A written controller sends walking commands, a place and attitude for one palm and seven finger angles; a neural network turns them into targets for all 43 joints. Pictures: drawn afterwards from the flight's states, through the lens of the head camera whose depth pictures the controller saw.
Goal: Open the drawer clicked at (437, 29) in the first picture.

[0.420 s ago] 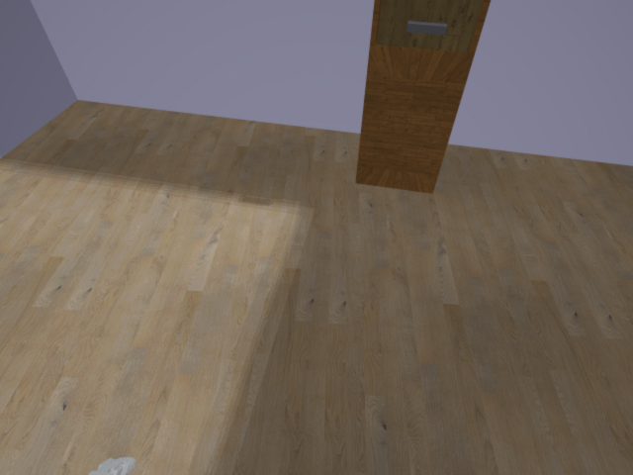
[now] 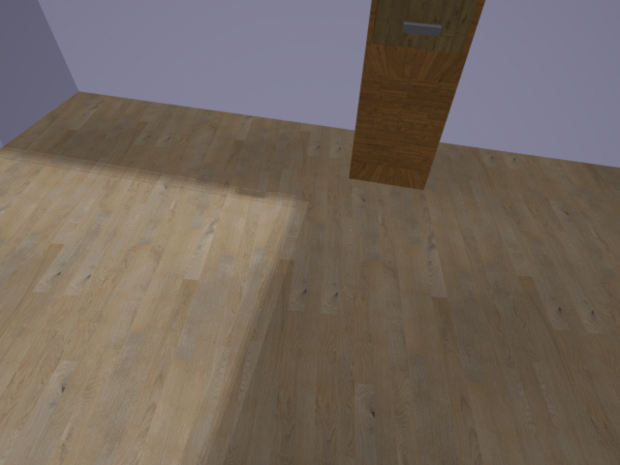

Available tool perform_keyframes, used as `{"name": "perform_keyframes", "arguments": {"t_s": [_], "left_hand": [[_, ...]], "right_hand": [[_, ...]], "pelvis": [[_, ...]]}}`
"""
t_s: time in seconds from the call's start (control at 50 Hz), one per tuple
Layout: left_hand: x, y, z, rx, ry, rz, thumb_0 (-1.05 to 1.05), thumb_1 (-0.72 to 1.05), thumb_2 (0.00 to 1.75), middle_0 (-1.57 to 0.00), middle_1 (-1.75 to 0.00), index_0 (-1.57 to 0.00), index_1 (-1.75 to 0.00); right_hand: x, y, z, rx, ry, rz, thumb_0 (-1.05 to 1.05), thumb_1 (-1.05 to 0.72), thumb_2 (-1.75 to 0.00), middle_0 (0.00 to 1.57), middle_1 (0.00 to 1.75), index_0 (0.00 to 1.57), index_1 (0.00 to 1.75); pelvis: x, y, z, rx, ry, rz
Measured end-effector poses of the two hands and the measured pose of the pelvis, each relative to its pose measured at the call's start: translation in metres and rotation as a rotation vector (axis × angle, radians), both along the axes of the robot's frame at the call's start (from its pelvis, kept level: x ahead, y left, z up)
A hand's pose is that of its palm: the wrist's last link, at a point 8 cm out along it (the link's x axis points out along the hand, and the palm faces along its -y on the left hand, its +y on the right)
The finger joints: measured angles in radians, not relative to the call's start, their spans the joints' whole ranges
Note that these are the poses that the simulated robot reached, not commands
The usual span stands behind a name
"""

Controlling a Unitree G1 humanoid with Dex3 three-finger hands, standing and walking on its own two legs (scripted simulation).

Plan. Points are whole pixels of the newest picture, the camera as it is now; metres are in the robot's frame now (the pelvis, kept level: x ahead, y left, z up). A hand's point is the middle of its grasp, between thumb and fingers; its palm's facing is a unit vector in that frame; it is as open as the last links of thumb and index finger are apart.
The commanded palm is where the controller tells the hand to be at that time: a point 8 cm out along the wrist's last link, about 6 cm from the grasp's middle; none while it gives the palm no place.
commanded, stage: stand and wait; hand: left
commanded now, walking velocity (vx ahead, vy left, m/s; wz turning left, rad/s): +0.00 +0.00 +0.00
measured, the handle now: (421, 26) +1.54 -0.31 +0.00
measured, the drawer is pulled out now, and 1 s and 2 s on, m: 0.00 0.00 0.00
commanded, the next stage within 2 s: look at it before walking up in 0.40 s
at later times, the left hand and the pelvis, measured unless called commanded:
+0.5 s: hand out of the picture +0.07 +0.25 -0.16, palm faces -0.03 -0.95 -0.32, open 7.4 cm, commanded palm none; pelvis +0.00 +0.00 +0.00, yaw +0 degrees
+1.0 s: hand out of the picture +0.09 +0.24 -0.15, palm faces -0.03 -0.94 -0.33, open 7.4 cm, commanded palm none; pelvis +0.01 +0.00 +0.00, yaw +0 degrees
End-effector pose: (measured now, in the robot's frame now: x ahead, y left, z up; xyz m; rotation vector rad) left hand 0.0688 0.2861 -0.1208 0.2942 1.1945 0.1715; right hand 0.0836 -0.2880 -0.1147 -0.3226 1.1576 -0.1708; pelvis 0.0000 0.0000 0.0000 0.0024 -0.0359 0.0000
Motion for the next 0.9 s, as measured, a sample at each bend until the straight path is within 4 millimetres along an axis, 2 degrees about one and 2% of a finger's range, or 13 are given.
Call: {"name": "perform_keyframes", "arguments": {"t_s": [0.16,0.32,0.9], "left_hand": [[-0.014,0.007,0.000,0.013,0.041,0.016,0.00,0.90,0.90,-0.20,-0.30,-0.20,-0.30],[-0.013,0.008,0.001,0.017,0.045,0.013,0.00,0.90,0.90,-0.20,-0.30,-0.20,-0.30],[0.018,0.003,0.005,0.016,0.012,-0.008,0.00,0.90,0.90,-0.20,-0.30,-0.20,-0.30]], "right_hand": [[-0.017,-0.004,-0.003,-0.006,0.053,-0.019,0.00,-0.90,-0.90,0.21,0.30,0.20,0.30],[-0.021,-0.004,-0.003,-0.003,0.070,-0.025,0.00,-0.90,-0.90,0.21,0.30,0.20,0.30],[0.009,-0.005,0.001,-0.001,0.032,-0.020,0.00,-0.90,-0.90,0.21,0.30,0.20,0.30]], "pelvis": [[-0.002,0.001,0.001,0.000,0.000,0.001],[-0.002,0.001,0.002,0.000,0.003,0.001],[0.013,-0.001,0.004,0.002,0.009,-0.007]]}}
